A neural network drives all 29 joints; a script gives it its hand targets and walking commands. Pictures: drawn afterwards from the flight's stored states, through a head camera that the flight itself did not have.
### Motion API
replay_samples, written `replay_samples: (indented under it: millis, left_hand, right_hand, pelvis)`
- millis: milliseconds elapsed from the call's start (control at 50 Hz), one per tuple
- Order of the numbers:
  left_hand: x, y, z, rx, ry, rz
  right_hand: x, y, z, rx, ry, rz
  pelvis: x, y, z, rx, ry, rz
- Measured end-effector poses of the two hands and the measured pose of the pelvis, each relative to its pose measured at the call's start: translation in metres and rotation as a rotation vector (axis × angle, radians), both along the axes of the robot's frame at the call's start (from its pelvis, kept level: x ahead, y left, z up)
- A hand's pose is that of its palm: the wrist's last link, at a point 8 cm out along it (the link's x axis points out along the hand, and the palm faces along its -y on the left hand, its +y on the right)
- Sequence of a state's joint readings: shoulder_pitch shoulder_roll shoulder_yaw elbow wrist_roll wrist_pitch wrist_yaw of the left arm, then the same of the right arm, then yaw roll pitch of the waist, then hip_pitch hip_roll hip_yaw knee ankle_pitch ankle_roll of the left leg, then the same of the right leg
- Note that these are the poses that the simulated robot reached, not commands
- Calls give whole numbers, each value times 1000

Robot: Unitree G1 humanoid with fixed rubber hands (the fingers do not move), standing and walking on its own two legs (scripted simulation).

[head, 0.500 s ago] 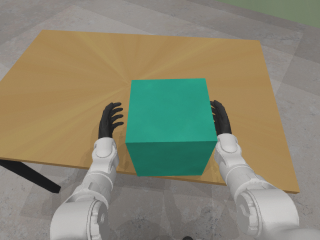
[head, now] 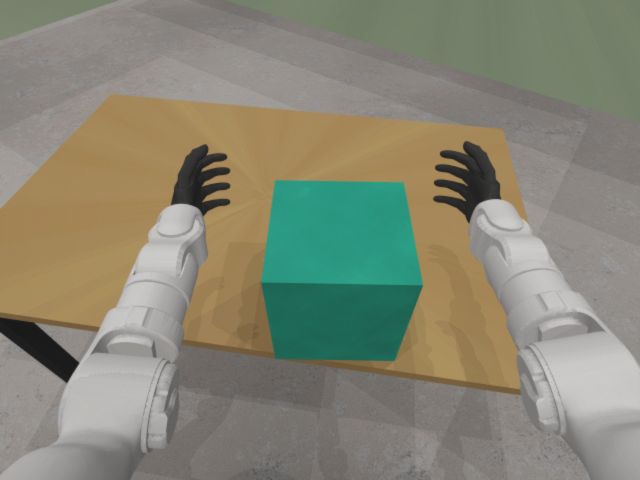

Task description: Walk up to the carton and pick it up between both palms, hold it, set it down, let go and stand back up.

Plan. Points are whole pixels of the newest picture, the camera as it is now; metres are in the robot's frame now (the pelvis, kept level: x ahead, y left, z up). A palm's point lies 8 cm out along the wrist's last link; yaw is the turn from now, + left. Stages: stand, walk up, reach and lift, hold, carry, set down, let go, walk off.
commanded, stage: set down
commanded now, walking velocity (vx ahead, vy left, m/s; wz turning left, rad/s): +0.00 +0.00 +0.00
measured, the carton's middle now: (337, 274) +0.41 -0.01 -0.01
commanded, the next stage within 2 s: none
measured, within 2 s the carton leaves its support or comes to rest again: neither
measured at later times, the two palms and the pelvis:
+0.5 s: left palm (161, 282) +0.34 +0.21 +0.07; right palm (476, 279) +0.35 -0.18 +0.06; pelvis +0.01 +0.00 +0.00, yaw +3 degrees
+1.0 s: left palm (164, 350) +0.27 +0.21 +0.02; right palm (479, 355) +0.27 -0.18 +0.01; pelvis +0.00 +0.00 +0.00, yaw +3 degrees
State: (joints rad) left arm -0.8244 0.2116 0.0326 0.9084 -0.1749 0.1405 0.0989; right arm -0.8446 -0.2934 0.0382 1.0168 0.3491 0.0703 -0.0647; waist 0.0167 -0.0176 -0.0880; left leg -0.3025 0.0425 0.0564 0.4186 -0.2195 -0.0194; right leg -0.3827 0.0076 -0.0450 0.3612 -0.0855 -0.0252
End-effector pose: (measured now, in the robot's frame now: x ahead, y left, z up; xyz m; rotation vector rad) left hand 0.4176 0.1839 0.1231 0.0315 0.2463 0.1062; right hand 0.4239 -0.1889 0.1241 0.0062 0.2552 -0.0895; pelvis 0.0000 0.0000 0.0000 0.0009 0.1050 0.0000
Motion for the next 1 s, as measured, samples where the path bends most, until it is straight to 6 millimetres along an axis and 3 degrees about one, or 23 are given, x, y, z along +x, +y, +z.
replay_samples:
  millis: [40, 100, 240, 300, 420, 520, 600, 740, 880, 1000]
  left_hand:
    - [0, 1, 3, 1, 9, 3]
    - [-5, 3, -7, 4, 26, 3]
    - [-56, 19, -57, 2, 42, 34]
    - [-72, 27, -70, -5, 65, 65]
    - [-82, 34, -63, 1, 31, 63]
    - [-81, 29, -49, 6, 0, 31]
    - [-84, 21, -49, 6, 2, 11]
    - [-103, 15, -67, 8, 24, 11]
    - [-131, 22, -92, 7, 49, 40]
    - [-145, 27, -105, 13, 69, 48]
  right_hand:
    - [0, 2, 2, 8, -1, -2]
    - [-5, 5, -12, -3, 9, -11]
    - [-52, 11, -65, 21, -17, -17]
    - [-66, 10, -79, 21, 7, -14]
    - [-74, 7, -76, 21, -4, -13]
    - [-75, 6, -63, 18, -33, -6]
    - [-82, 6, -61, 15, -42, 0]
    - [-107, 8, -76, 8, -26, 8]
    - [-140, 8, -100, 5, 11, 12]
    - [-155, 8, -114, 7, 33, 20]
  pelvis:
    - [0, -1, 1, 0, -14, -3]
    - [2, -3, 1, -1, -33, 11]
    - [13, -4, 2, -8, -69, 35]
    - [13, -4, 1, -7, -64, 39]
    - [11, -1, 0, -7, -66, 45]
    - [9, 1, 1, -5, -87, 44]
    - [9, 3, 2, -4, -113, 41]
    - [8, 2, 3, -5, -161, 38]
    - [6, 2, 2, -6, -180, 41]
    - [5, 4, 1, -8, -185, 49]
